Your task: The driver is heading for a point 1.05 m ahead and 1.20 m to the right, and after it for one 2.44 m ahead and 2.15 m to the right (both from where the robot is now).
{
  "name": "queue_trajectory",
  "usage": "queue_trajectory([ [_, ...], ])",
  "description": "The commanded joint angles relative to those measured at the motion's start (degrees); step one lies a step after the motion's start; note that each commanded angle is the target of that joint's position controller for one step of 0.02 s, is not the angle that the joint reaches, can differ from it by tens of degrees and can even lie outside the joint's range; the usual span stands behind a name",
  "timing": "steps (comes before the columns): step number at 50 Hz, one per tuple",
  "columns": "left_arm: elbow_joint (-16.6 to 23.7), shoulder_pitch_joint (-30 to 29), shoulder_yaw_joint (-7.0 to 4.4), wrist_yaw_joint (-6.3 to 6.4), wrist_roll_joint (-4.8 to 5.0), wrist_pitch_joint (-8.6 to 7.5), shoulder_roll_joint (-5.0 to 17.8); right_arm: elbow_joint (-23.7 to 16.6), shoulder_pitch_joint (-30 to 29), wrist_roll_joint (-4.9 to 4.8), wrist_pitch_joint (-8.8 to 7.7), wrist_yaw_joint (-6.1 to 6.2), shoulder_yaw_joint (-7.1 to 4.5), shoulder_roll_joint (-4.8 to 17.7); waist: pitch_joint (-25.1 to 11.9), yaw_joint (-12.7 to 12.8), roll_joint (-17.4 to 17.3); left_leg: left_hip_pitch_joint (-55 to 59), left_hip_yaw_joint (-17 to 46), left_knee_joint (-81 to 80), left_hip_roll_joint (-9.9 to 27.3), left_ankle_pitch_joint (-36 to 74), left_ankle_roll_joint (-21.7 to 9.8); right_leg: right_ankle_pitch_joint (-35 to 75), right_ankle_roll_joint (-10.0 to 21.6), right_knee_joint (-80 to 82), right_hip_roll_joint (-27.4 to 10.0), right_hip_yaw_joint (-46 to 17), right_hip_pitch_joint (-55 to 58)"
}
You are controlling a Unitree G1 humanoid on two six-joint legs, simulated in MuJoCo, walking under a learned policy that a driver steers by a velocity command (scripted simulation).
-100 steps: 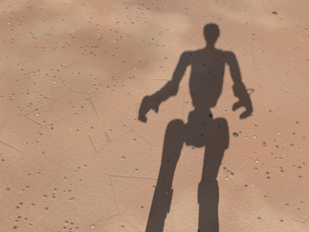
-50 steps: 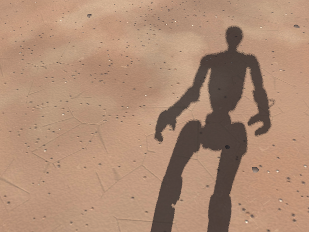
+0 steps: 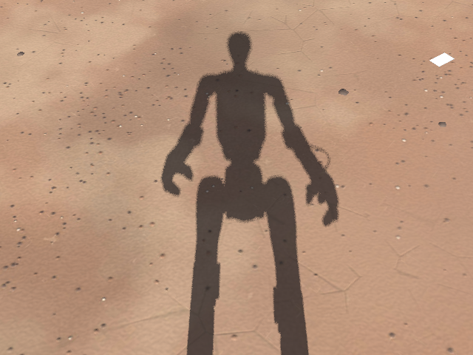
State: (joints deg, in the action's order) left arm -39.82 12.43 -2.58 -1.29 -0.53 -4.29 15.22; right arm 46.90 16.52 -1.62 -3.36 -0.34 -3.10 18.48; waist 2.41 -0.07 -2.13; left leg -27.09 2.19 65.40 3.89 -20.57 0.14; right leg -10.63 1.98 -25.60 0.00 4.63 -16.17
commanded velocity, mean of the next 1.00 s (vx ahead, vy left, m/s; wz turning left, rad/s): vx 0.50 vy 0.00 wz -0.43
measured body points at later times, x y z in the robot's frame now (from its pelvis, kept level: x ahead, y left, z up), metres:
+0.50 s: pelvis +0.26 +0.05 +0.00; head +0.28 +0.06 +0.45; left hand +0.40 +0.32 -0.12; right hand +0.31 -0.24 -0.10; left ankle +0.29 +0.15 -0.74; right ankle +0.22 -0.10 -0.66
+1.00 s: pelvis +0.49 -0.08 +0.00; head +0.52 -0.11 +0.45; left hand +0.72 +0.12 -0.10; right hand +0.48 -0.39 -0.11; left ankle +0.54 +0.09 -0.65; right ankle +0.50 -0.15 -0.74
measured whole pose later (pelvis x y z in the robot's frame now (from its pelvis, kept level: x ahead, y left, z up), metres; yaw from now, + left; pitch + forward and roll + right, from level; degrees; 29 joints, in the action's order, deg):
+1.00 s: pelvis +0.49 -0.08 +0.00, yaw -29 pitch +1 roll +1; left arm -38.7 15.5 -4.0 -1.6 0.5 -2.2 16.7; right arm 45.1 8.8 -0.2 -6.1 -0.4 -3.2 18.0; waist 4.3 0.7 -1.1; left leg -28.2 2.5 64.7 4.9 -18.9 0.6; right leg -9.4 6.1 -25.7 5.4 -0.6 -16.8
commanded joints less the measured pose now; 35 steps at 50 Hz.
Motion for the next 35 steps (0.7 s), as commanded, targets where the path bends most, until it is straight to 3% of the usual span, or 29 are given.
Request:
queue_trajectory([
  [1,1.0,1.4,-2.1,-0.14,0.65,-1.8,7.0,-4.4,0.3,0.86,0.17,0.1,-0.41,1.6,-3.2,-0.9,6.7,-8.2,2.1,-3.2,3.8,3.3,0.4,11.0,12.1,16.2,-15.2,-16.5,8.5],
  [4,-0.5,2.2,-2.83,0.36,1.24,-1.59,9.0,-6.3,-6.2,1.7,-0.27,-0.37,0.51,0.5,-0.4,-0.1,5.0,-9.1,0.9,-15.8,3.8,11.1,1.1,11.7,12.2,18.2,-13.3,-13.1,7.6],
  [7,-1.8,4.7,-3.55,0.92,1.56,-0.86,11.2,-7.4,-12.6,1.26,-1.19,-1.33,1.06,0.6,0.7,1.9,5.2,-4.6,-0.3,-27.7,1.1,19.1,1.8,9.6,10.9,18.1,-11.6,-10.8,6.2],
  [10,-3.5,8.0,-3.96,1.28,2.25,-0.26,12.4,-8.8,-17.0,0.75,-1.83,-2.02,0.77,2.4,1.0,2.8,6.0,-1.8,0.6,-33.2,-0.2,21.4,1.4,6.1,9.6,16.1,-13.1,-13.0,7.9],
  [13,-4.4,8.5,-4.17,1.69,2.16,0.52,12.8,-8.3,-15.4,0.67,-2.51,-2.14,-0.23,4.9,-0.1,0.6,7.1,3.9,0.7,-36.7,-1.0,18.2,-0.3,4.5,7.5,11.6,-14.1,-15.4,9.6],
  [14,-4.6,8.5,-3.89,1.78,2.02,0.79,12.1,-7.1,-12.0,0.77,-2.59,-1.91,-0.85,5.8,-1.7,-1.4,7.0,9.5,-0.2,-38.1,-1.6,16.7,-1.1,6.4,6.3,7.7,-12.8,-14.7,8.8],
  [15,-4.6,9.1,-3.06,1.77,1.56,0.87,9.8,-5.3,-5.3,1.04,-2.63,-1.34,-2.13,8.1,-6.0,-4.3,5.8,19.6,0.1,-38.5,-0.7,15.8,-2.7,8.6,4.5,-1.4,-9.3,-12.4,6.1],
  [16,-3.0,9.8,-1.45,1.76,0.17,0.92,5.5,-4.3,3.5,1.95,-2.49,-0.65,-3.28,12.2,-14.7,-7.2,-2.4,33.9,11.0,-38.0,10.1,14.6,-5.8,-4.1,2.0,-19.9,-4.5,-8.7,-2.7],
  [17,-1.1,16.1,-0.28,1.88,1.81,0.14,1.0,-3.5,5.2,2.48,-1.74,-0.82,-4.06,16.0,-20.1,-3.9,-17.7,46.6,35.1,-45.8,20.6,-1.3,-13.6,-23.9,-0.7,-38.0,2.2,-7.0,-21.5],
  [18,-2.1,13.7,-1.76,2.07,3.23,0.01,7.2,-4.1,3.4,1.93,-1.84,-1.12,-2.75,10.2,-15.7,-5.4,-10.7,42.0,37.5,-50.1,19.1,-11.5,-13.1,-22.2,-0.8,-45.3,-0.5,-12.4,-27.0],
  [19,-1.2,9.2,-2.77,2.12,3.68,0.24,10.1,-4.2,0.4,1.47,-2.04,-1.1,-1.82,7.0,-9.3,-4.9,-7.6,36.3,28.7,-50.5,17.5,-9.4,-11.0,-17.2,-0.2,-46.4,-2.6,-12.2,-28.9],
  [20,-1.3,7.9,-2.87,2.39,3.22,0.66,9.5,-4.4,-3.2,1.74,-2.21,-1.21,-1.2,4.9,-6.8,-3.1,-4.8,30.8,22.2,-51.3,15.1,-2.2,-9.8,-12.6,-0.5,-45.2,-4.8,-11.5,-26.7],
  [21,-1.2,7.1,-3.0,2.36,2.56,1.1,8.8,-4.2,-5.5,2.0,-2.28,-1.21,-0.79,2.8,-4.4,-1.9,-5.1,26.7,16.9,-52.3,13.1,3.8,-9.5,-9.3,-0.8,-42.7,-6.1,-11.7,-25.3],
  [23,-1.0,7.3,-2.97,1.87,2.53,2.18,6.9,-3.5,-7.1,2.45,-2.86,-0.86,-0.92,2.1,-3.1,-0.2,-6.0,22.0,9.7,-54.8,11.3,11.3,-9.1,-5.7,-1.3,-40.6,-7.7,-11.3,-21.1],
  [27,1.4,3.1,-2.43,1.51,1.99,3.13,4.7,-1.5,-5.8,2.33,-3.53,-0.07,-1.99,4.6,-0.7,-0.4,-2.0,21.8,1.8,-57.6,12.0,20.3,-10.8,0.6,-2.4,-33.8,-8.1,-11.1,-24.2],
  [31,3.6,-2.9,-1.66,0.03,1.92,2.65,3.6,-0.6,-4.8,2.07,-2.81,0.51,-2.5,6.6,1.0,-2.3,-1.0,23.1,-6.0,-58.4,10.9,23.1,-9.8,10.2,-2.1,-21.1,-7.4,-7.8,-22.5],
  [35,6.7,-9.8,-1.21,-1.34,1.87,2.7,3.3,0.9,-1.5,1.11,-1.6,0.71,-3.17,8.6,3.2,-4.5,0.0,28.1,-10.0,-57.3,12.4,24.7,-8.9,10.1,-0.4,-13.5,-6.5,-4.3,-22.4],
])
Keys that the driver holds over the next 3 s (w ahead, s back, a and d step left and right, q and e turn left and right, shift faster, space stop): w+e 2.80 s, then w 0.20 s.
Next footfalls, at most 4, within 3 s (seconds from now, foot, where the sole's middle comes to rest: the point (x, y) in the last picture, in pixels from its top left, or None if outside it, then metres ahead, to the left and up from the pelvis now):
0.30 left None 0.33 0.15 -0.78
0.84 right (318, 329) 0.53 -0.17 -0.78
1.32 left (301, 222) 0.89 -0.16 -0.78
1.84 right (422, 226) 0.87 -0.55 -0.78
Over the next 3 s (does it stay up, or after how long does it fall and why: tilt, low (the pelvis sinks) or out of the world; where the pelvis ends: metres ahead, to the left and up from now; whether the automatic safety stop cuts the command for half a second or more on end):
stays up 1.00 -0.96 -0.01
